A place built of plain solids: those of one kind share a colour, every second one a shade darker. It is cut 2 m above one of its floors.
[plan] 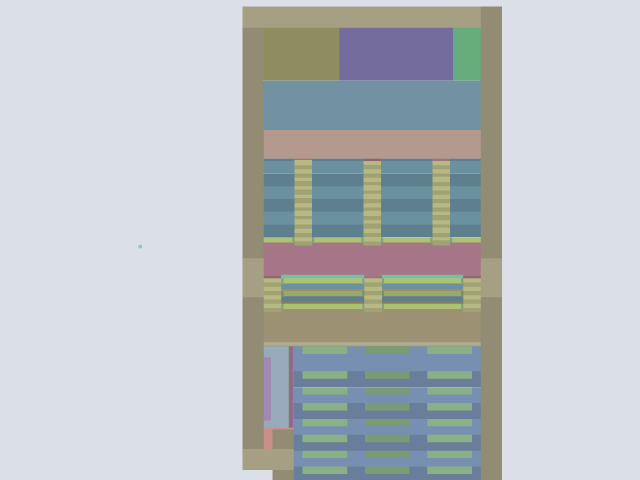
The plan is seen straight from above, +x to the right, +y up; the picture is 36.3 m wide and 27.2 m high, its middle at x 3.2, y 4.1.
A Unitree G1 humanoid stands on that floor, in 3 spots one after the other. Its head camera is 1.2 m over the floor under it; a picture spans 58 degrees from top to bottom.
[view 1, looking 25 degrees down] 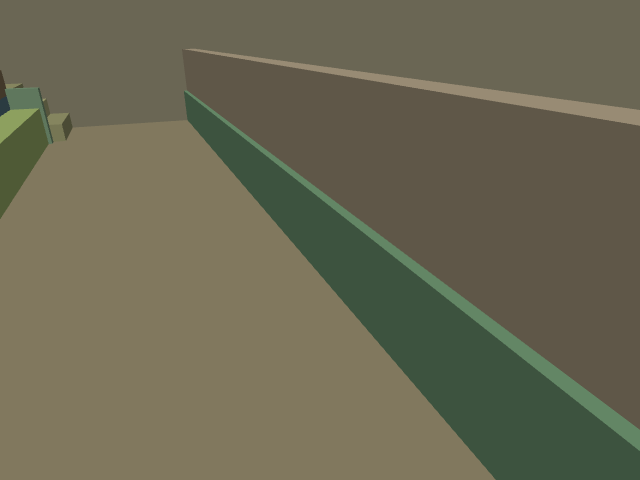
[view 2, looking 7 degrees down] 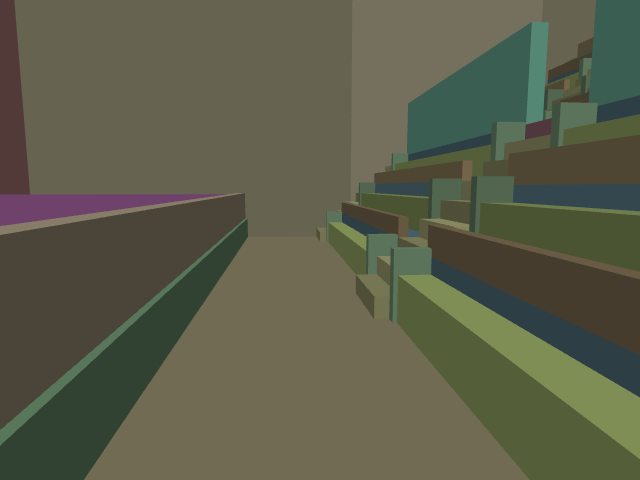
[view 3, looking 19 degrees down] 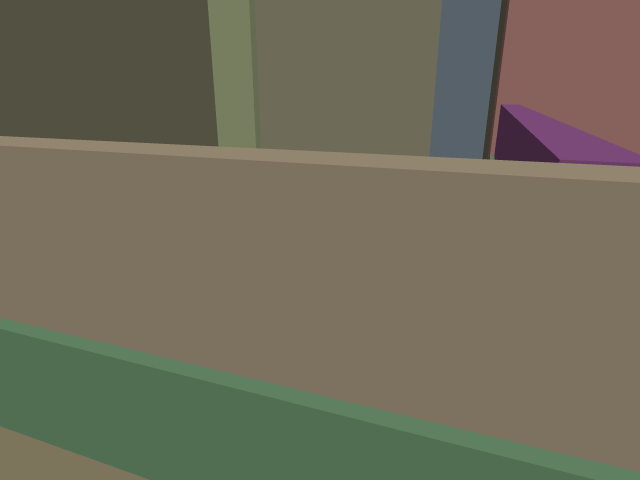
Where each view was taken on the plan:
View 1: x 4.89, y -0.81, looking -23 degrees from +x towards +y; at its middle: parapet_front_plaster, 2.33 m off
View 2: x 10.49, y -0.81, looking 175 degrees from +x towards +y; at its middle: step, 9.58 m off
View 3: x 1.84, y -0.81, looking -70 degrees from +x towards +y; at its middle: rail_front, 0.99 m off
